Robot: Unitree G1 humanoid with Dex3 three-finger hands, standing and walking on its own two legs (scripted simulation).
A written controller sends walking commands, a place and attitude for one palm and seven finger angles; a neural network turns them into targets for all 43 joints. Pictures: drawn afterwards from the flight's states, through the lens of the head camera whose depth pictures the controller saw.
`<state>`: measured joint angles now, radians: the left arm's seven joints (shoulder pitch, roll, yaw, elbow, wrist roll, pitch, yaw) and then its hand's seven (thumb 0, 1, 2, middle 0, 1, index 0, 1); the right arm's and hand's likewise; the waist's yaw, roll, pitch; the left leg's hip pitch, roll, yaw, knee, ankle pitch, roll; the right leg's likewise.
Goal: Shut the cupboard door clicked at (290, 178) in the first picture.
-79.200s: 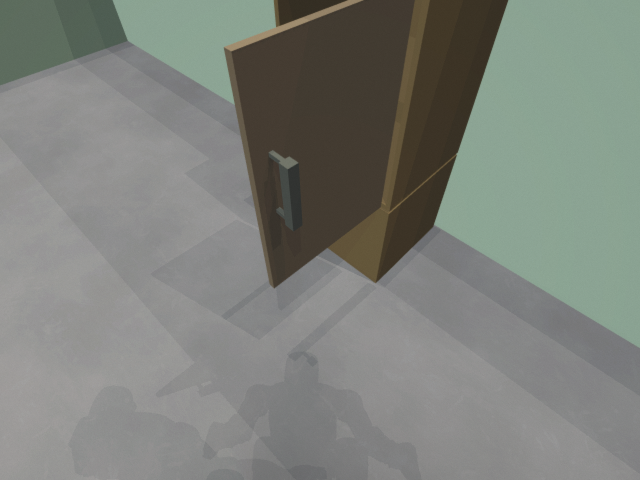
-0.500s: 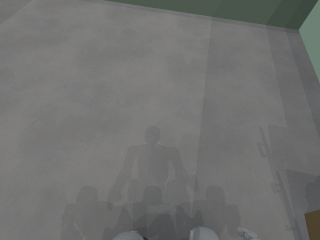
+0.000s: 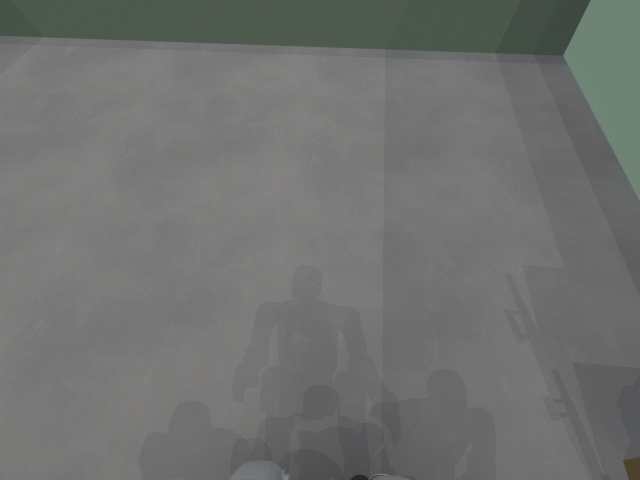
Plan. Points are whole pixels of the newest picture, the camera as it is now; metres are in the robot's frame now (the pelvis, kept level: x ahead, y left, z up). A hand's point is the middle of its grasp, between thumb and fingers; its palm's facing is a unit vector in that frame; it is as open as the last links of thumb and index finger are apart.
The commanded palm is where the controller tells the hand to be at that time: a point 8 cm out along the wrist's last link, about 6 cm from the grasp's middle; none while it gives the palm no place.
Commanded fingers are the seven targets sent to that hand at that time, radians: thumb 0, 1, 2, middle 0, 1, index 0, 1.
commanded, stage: turn to face it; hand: left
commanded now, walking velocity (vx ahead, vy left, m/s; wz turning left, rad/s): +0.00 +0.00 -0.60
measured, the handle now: out of the picture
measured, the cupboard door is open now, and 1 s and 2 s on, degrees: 8 8 8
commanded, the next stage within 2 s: none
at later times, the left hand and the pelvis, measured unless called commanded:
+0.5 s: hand (185, 453) +0.17 +0.21 -0.15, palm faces -0.25 -0.94 -0.24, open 7.4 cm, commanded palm none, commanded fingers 0.00 0.90 0.90 -0.20 -0.30 -0.20 -0.30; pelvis +0.03 +0.02 +0.00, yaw -18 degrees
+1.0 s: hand (246, 414) +0.23 +0.13 -0.17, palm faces -0.53 -0.82 -0.20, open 7.4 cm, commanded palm none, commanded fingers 0.00 0.90 0.90 -0.20 -0.30 -0.20 -0.30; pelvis +0.05 +0.01 +0.00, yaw -35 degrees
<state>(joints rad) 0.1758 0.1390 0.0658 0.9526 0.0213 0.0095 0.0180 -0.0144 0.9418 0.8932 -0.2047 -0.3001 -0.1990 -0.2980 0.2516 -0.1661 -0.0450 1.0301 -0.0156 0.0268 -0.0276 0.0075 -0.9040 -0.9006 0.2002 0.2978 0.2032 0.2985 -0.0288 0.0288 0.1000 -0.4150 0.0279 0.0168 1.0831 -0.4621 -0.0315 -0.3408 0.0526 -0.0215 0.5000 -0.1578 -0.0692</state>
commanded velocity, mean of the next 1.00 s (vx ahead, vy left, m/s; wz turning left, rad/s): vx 0.00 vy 0.00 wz -0.60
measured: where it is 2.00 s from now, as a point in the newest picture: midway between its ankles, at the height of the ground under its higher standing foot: outside the picture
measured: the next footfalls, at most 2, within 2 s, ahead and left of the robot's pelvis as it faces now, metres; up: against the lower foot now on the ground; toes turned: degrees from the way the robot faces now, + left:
left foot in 0.24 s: +0.08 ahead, +0.15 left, +0.00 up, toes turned -8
right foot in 0.58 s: +0.04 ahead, -0.12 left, +0.00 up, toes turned -26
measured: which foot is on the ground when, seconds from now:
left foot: up 0.00-0.22, down 0.24-0.58, up 0.60-0.94, down 0.96-1.00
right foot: down 0.00-0.24, up 0.26-0.56, down 0.58-0.96, up 0.98-1.00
